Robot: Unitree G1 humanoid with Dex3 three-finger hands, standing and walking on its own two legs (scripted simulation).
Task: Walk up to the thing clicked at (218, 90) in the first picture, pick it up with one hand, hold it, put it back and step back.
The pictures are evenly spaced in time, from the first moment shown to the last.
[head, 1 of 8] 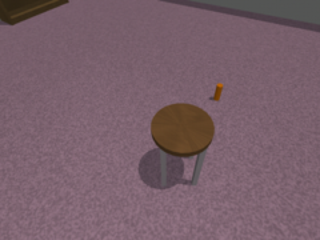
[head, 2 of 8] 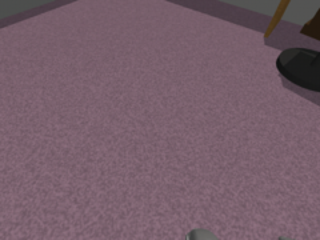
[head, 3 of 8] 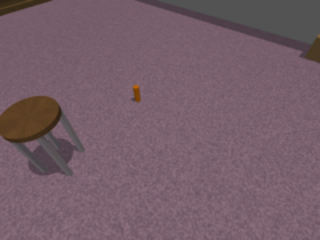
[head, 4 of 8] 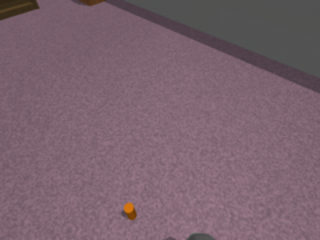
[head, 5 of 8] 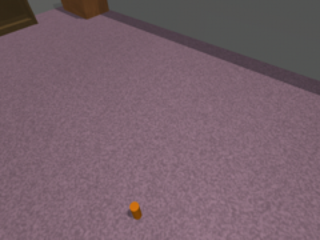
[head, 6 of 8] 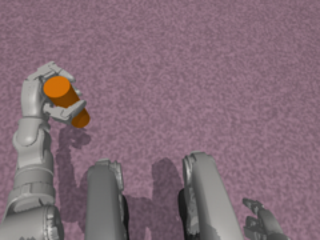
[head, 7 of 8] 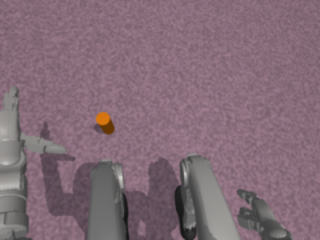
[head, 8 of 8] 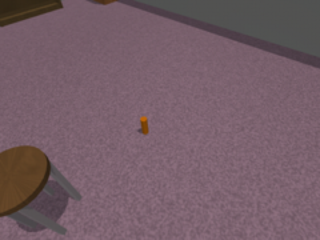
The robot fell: no
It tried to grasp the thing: yes
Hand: left
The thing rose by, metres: 0.68
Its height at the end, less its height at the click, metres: +0.00
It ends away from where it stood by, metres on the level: 0.01
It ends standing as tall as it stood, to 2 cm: yes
